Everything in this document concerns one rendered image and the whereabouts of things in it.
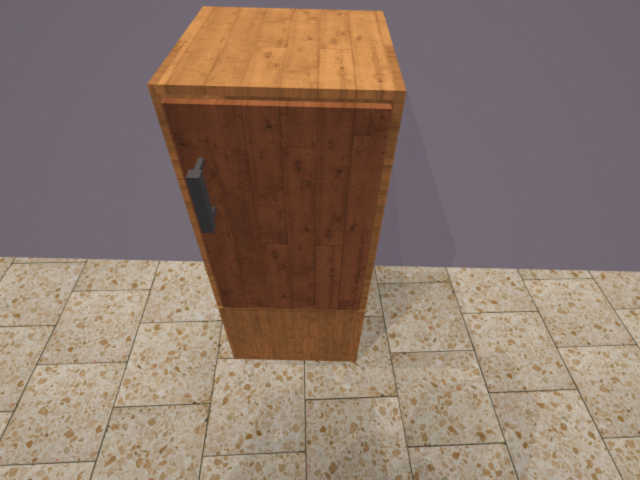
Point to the cupboard door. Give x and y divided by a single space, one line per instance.
295 185

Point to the handle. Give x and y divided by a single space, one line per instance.
200 198

